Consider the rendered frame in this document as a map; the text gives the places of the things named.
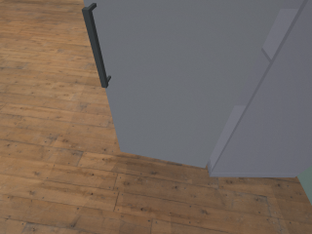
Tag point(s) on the fridge door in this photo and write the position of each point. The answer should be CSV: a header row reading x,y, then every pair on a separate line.
x,y
177,69

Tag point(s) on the handle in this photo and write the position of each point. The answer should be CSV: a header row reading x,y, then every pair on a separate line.
x,y
93,37

